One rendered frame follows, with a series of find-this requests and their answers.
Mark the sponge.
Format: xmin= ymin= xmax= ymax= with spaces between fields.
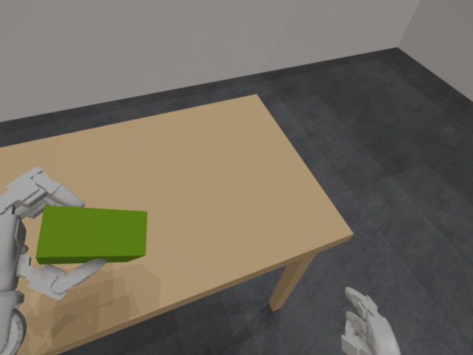
xmin=35 ymin=206 xmax=148 ymax=265

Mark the robot left forearm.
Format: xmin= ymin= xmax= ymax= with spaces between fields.
xmin=0 ymin=291 xmax=27 ymax=355

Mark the left robot hand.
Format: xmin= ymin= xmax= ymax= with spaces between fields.
xmin=0 ymin=166 xmax=107 ymax=300

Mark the right robot hand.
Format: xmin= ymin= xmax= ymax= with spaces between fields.
xmin=341 ymin=287 xmax=401 ymax=355

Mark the table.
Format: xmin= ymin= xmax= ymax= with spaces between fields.
xmin=0 ymin=94 xmax=354 ymax=355

